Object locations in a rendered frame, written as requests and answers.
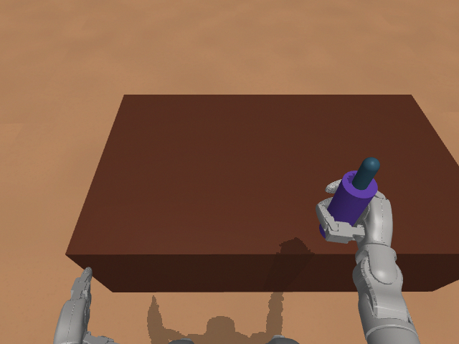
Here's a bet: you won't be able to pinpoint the left robot hand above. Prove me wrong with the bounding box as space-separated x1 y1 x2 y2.
53 267 120 344

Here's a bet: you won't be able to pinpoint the bottle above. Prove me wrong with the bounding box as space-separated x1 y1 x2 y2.
319 157 380 238

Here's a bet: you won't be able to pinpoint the right robot arm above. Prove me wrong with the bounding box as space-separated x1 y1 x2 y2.
352 243 420 344

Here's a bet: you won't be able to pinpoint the right robot hand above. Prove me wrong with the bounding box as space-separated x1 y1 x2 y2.
316 179 393 249

